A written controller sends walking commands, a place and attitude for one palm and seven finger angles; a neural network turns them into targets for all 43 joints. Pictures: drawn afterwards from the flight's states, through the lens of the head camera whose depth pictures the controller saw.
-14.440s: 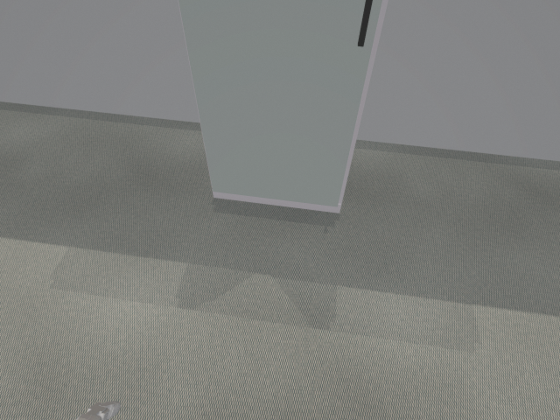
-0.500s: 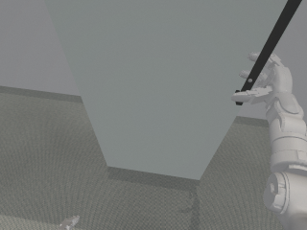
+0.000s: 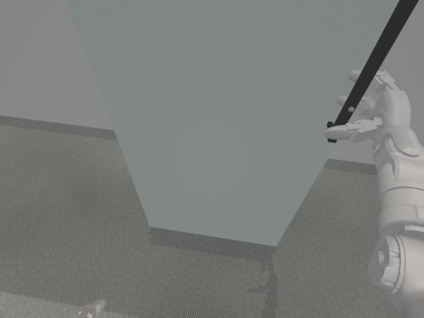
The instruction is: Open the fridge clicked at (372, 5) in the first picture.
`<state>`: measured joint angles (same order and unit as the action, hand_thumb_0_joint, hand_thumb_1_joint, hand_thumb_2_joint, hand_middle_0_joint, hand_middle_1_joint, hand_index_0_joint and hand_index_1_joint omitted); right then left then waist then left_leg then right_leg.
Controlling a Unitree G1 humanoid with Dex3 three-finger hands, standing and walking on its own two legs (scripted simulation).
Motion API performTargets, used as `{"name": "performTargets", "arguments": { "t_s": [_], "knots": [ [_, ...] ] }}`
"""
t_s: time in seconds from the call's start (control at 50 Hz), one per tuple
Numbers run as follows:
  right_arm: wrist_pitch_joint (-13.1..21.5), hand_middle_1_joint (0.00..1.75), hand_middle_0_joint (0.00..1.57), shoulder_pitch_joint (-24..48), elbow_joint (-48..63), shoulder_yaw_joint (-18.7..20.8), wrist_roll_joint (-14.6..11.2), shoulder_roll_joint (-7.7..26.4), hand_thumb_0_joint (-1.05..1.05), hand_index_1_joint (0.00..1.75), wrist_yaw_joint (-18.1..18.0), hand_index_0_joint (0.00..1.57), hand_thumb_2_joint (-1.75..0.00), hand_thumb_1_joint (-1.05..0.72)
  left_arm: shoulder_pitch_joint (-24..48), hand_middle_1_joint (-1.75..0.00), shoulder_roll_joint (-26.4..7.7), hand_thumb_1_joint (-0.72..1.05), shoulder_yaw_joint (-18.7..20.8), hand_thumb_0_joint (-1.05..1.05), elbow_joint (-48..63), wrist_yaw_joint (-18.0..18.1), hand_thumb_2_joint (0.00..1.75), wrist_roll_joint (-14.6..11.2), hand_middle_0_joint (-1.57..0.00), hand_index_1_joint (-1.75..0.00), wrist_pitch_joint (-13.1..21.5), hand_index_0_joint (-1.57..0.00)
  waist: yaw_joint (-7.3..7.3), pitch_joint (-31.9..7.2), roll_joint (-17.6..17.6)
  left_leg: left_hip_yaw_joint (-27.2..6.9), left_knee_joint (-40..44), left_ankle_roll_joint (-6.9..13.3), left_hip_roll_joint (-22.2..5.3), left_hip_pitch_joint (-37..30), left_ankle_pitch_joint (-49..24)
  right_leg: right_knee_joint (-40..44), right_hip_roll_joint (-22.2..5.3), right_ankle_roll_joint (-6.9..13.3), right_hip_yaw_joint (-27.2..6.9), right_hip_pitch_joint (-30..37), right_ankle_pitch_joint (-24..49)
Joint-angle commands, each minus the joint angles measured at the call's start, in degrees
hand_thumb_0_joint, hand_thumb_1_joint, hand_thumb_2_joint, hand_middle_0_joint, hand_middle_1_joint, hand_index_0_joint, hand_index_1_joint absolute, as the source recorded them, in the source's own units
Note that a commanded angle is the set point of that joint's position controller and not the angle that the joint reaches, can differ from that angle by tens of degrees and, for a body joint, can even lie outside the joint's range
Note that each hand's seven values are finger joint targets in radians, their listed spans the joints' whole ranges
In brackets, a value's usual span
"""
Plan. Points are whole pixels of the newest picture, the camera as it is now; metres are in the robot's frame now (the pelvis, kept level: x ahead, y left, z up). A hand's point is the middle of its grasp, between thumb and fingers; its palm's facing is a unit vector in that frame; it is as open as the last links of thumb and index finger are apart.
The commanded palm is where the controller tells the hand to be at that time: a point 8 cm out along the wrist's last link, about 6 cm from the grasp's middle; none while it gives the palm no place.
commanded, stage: grip the handle and tug to test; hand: right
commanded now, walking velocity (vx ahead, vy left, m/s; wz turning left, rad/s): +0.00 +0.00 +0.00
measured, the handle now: (377, 45) +0.52 -0.21 +0.28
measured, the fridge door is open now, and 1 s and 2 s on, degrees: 0 0 1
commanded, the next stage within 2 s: pull the door a little, standing still in 1.48 s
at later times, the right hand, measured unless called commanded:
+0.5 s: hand (348, 106) +0.47 -0.19 +0.18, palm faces +0.06 +1.00 +0.01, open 9.4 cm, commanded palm +0.44 -0.24 +0.18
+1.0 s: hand (343, 108) +0.47 -0.18 +0.18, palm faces +0.04 +1.00 +0.02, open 5.1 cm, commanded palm +0.44 -0.24 +0.18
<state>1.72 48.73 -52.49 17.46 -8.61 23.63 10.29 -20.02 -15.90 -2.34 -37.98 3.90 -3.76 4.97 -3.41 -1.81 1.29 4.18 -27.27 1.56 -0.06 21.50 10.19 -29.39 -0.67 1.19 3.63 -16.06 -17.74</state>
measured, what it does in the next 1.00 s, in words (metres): stands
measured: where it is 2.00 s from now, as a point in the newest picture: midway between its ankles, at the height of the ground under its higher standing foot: outside the picture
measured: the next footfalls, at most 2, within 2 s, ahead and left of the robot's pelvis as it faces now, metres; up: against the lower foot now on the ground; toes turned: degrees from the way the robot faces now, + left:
none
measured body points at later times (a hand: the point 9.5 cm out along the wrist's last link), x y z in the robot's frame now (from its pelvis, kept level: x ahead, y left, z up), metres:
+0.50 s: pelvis +0.01 +0.00 +0.00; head +0.04 +0.00 +0.45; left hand +0.08 +0.25 -0.11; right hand +0.46 -0.24 +0.18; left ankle +0.04 +0.10 -0.74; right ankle -0.03 -0.10 -0.74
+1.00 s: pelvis +0.00 +0.00 +0.00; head +0.03 +0.00 +0.45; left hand +0.09 +0.25 -0.11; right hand +0.46 -0.23 +0.18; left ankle +0.04 +0.10 -0.74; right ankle -0.03 -0.10 -0.74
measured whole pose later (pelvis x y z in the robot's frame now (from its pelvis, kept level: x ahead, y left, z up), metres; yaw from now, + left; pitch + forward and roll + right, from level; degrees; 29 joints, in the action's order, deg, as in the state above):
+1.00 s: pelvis +0.00 +0.00 +0.00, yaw +1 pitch +5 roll +0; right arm 1.0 48.7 -52.6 18.9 -7.4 22.4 10.0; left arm -18.6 -15.2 -2.9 -36.6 3.7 -3.3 3.7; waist -4.0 -2.3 1.1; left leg 3.5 -27.4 1.3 0.1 21.7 10.4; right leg -29.3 -0.7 1.4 4.2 -15.9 -18.2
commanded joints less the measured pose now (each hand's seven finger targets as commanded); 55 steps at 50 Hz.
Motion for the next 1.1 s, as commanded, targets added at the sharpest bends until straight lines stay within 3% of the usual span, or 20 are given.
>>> {"name": "performTargets", "arguments": {
  "t_s": [0.0, 0.04, 0.08, 0.16, 0.2, 0.24, 0.3, 0.34, 0.4, 0.44, 0.52, 0.6, 0.64, 0.7, 0.76, 0.82, 0.84, 0.96, 1.04, 1.08],
  "knots": [
    [3.6, 1.20, 0.30, 30.4, 11.3, 1.1, -1.2, 12.1, 0.00, 1.20, -0.1, 0.30, -0.30, 0.50, -0.5, -0.30, -8.0, 0.90, 2.7, 0.00, 5.9, 0.7, 0.90, 0.0, -0.20, -0.30, 2.4, -0.20, -0.91, -17.3, -0.3, -3.3, 1.5, 0.2, -0.4, -12.7, -11.9, 4.4, 0.1, 0.8, -3.2, 0.4, 12.4],
    [3.6, 1.20, 0.30, 29.8, 10.6, 2.7, -0.6, 14.6, 0.00, 1.20, -0.7, 0.30, -0.30, 0.50, -1.0, -0.30, -8.3, 0.90, 2.9, 0.00, 5.8, 0.6, 0.90, 0.1, -0.20, -0.30, 2.2, -0.20, -0.40, -17.8, -2.2, -3.4, 1.5, 0.1, -0.6, -13.7, -11.1, 4.4, -0.1, 0.9, -3.2, -0.8, 11.7],
    [4.1, 1.21, 0.31, 31.2, 12.0, 1.3, -0.1, 12.7, 0.00, 1.21, -1.0, 0.31, -0.34, 0.41, -0.7, -0.30, -7.9, 0.90, 2.7, 0.00, 6.1, 0.4, 0.90, 0.2, -0.20, -0.30, 2.4, -0.20, -0.35, -18.3, 1.3, -3.4, 1.1, 0.4, -0.5, -12.8, -11.9, 4.5, 0.1, 0.7, -3.3, 0.6, 12.9],
    [4.6, 1.24, 0.33, 30.6, 10.8, 2.6, -0.3, 14.3, 0.00, 1.24, -1.0, 0.33, -0.42, 0.22, -1.3, -0.30, -8.2, 0.90, 2.8, 0.00, 6.0, 0.5, 0.90, 0.3, -0.20, -0.30, 2.3, -0.20, -0.41, -18.9, -2.1, -3.3, 0.7, 0.3, -0.4, -13.9, -13.1, 4.3, -0.1, 0.8, -3.5, -0.1, 13.7],
    [4.5, 1.25, 0.34, 31.9, 10.9, 0.9, -0.3, 12.0, 0.00, 1.25, -0.8, 0.34, -0.46, 0.13, -1.0, -0.30, -7.9, 0.90, 2.7, 0.00, 6.2, 0.4, 0.90, 0.2, -0.20, -0.30, 2.4, -0.20, -0.68, -18.5, 0.7, -3.3, 0.8, 0.4, -0.4, -12.6, -12.4, 4.3, 0.0, 0.6, -3.4, 0.6, 13.2],
    [4.6, 1.27, 0.35, 31.9, 9.5, 1.4, 0.0, 12.9, 0.00, 1.27, -1.2, 0.35, -0.50, 0.03, -1.6, -0.30, -8.2, 0.90, 2.8, 0.00, 5.8, 0.5, 0.90, 0.3, -0.20, -0.30, 2.2, -0.20, -1.02, -17.8, -1.8, -3.2, 1.0, 0.2, -0.4, -12.5, -11.8, 4.2, -0.2, 0.8, -3.6, 0.1, 13.0],
    [4.9, 1.29, 0.36, 31.9, 11.3, 1.5, 0.1, 12.6, 0.00, 1.29, -1.2, 0.36, -0.56, -0.11, -1.5, -0.30, -7.9, 0.90, 2.9, 0.00, 6.0, 0.3, 0.90, 0.4, -0.20, -0.30, 2.4, -0.20, -0.53, -20.4, 1.3, -3.3, 0.4, 0.4, -0.3, -13.0, -14.0, 3.8, 0.0, 0.5, -3.5, 1.7, 15.3],
    [4.7, 1.30, 0.38, 32.2, 10.0, 1.1, -0.1, 12.3, 0.00, 1.30, -1.1, 0.38, -0.60, -0.20, -2.3, -0.30, -8.0, 0.90, 3.0, 0.00, 5.4, 0.4, 0.90, 0.5, -0.20, -0.30, 2.2, -0.20, -1.16, -19.1, -1.3, -2.9, 0.6, 0.3, -0.3, -13.0, -13.8, 3.8, -0.2, 0.6, -3.6, 0.9, 15.2],
    [4.7, 1.32, 0.39, 31.4, 11.1, 1.3, -0.3, 12.0, 0.00, 1.32, -0.8, 0.39, -0.66, -0.34, -1.8, -0.30, -8.0, 0.90, 3.0, 0.00, 5.8, 0.3, 0.90, 0.5, -0.20, -0.30, 2.4, -0.20, -0.64, -20.5, 0.5, -3.2, 0.3, 0.4, -0.2, -13.5, -15.4, 3.7, 0.0, 0.6, -3.3, 1.6, 16.4],
    [4.4, 1.33, 0.40, 28.8, 9.9, 2.6, -0.6, 13.4, 0.00, 1.33, -0.6, 0.40, -0.70, -0.43, -2.2, -0.30, -8.2, 0.90, 3.1, 0.00, 5.7, 0.3, 0.90, 0.5, -0.20, -0.30, 2.0, -0.20, -0.40, -19.7, -2.4, -3.0, 0.4, 0.3, -0.3, -14.2, -15.7, 3.6, -0.3, 0.8, -3.1, 0.5, 16.4],
    [4.4, 1.36, 0.42, 29.0, 13.2, 2.0, -0.4, 12.6, 0.00, 1.36, -0.3, 0.42, -0.78, -0.62, -1.5, -0.30, -7.9, 0.90, 3.1, 0.00, 6.4, 0.1, 0.90, 0.4, -0.20, -0.30, 2.0, -0.20, 0.32, -20.8, 1.7, -3.1, 0.1, 0.6, -0.2, -13.8, -16.2, 3.7, 0.0, 0.5, -3.3, 1.9, 17.6],
    [3.4, 1.39, 0.44, 27.4, 13.8, 1.5, -0.9, 11.5, 0.00, 1.39, -0.3, 0.44, -0.86, -0.81, -1.1, -0.30, -7.8, 0.90, 3.1, 0.00, 6.6, 0.1, 0.90, 0.3, -0.20, -0.30, 1.7, -0.20, 0.20, -19.9, 0.7, -2.9, 0.2, 0.5, -0.1, -13.9, -17.0, 3.7, -0.2, 0.5, -3.2, 1.9, 18.5],
    [3.3, 1.40, 0.45, 27.4, 14.3, 2.7, -0.9, 13.3, 0.00, 1.40, -0.5, 0.45, -0.90, -0.90, -1.4, -0.30, -8.1, 0.90, 3.3, 0.00, 6.5, 0.2, 0.90, 0.4, -0.20, -0.30, 1.4, -0.20, 0.20, -19.9, -0.7, -3.0, 0.4, 0.4, -0.2, -14.8, -17.1, 3.6, -0.4, 0.7, -3.1, 1.6, 18.5],
    [2.8, 1.40, 0.45, 28.3, 14.3, 2.1, -0.6, 13.1, 0.00, 1.40, -0.5, 0.45, -0.90, -0.90, -0.8, -0.30, -7.9, 0.90, 2.9, 0.00, 6.6, 0.3, 0.90, 0.3, -0.20, -0.30, 1.3, -0.20, -0.27, -18.5, -0.1, -3.1, 0.7, 0.4, -0.2, -14.0, -15.7, 4.0, -0.1, 0.7, -3.1, 0.9, 16.4],
    [2.6, 1.40, 0.45, 27.5, 12.7, 5.7, -0.4, 17.0, 0.00, 1.40, -1.3, 0.45, -0.90, -0.90, -0.7, -0.30, -8.0, 0.90, 2.8, 0.00, 6.7, 0.4, 0.90, 0.5, -0.20, -0.30, 0.9, -0.20, 0.46, -18.3, -0.6, -3.5, 0.8, 0.2, -0.5, -15.1, -15.0, 4.1, 0.0, 0.8, -2.9, -0.8, 15.0],
    [3.1, 1.40, 0.45, 28.1, 14.6, 3.6, 0.3, 15.0, 0.00, 1.40, -1.7, 0.45, -0.90, -0.90, -0.2, -0.30, -7.6, 0.90, 2.7, 0.00, 7.3, 0.3, 0.90, 0.4, -0.20, -0.30, 1.0, -0.20, 0.50, -18.7, 1.0, -3.3, 0.6, 0.4, -0.4, -14.7, -15.5, 4.2, 0.0, 0.6, -3.0, 0.3, 16.2],
    [3.3, 1.40, 0.45, 27.5, 14.1, 4.1, 0.2, 15.2, 0.00, 1.40, -2.0, 0.45, -0.90, -0.90, -0.5, -0.30, -7.7, 0.90, 2.8, 0.00, 7.3, 0.3, 0.90, 0.5, -0.20, -0.30, 0.9, -0.20, 0.50, -19.0, -1.1, -3.2, 0.5, 0.3, -0.5, -15.1, -15.1, 4.0, -0.1, 0.7, -3.0, 0.0, 15.9],
    [3.7, 1.40, 0.45, 28.4, 12.7, 5.6, 0.6, 17.7, 0.00, 1.40, -1.9, 0.45, -0.90, -0.90, -0.4, -0.30, -7.9, 0.90, 2.7, 0.00, 7.5, 0.5, 0.90, 0.5, -0.20, -0.30, 0.8, -0.20, 0.51, -19.2, -0.8, -3.9, 0.7, 0.1, -0.7, -16.1, -14.6, 4.3, 0.0, 0.9, -2.7, -1.2, 14.1],
    [4.6, 1.40, 0.45, 28.5, 14.5, 3.6, 0.0, 15.0, 0.00, 1.40, -1.6, 0.45, -0.90, -0.90, -0.3, -0.30, -7.6, 0.90, 2.9, 0.00, 7.7, 0.5, 0.90, 0.5, -0.20, -0.30, 1.0, -0.20, 0.12, -20.7, -0.1, -3.8, 0.8, 0.2, -0.5, -16.1, -15.3, 4.0, -0.2, 0.8, -2.6, 0.6, 15.3],
    [4.5, 1.40, 0.45, 26.4, 15.6, 4.9, -0.7, 15.4, 0.00, 1.40, -1.5, 0.45, -0.90, -0.90, 0.0, -0.30, -7.7, 0.90, 2.9, 0.00, 7.8, 0.3, 0.90, 0.4, -0.20, -0.30, 1.2, -0.20, 1.12, -21.5, -0.3, -3.9, 0.6, 0.3, -0.3, -17.3, -16.8, 4.3, -0.1, 0.8, -2.6, 0.6, 16.3]
  ]
}}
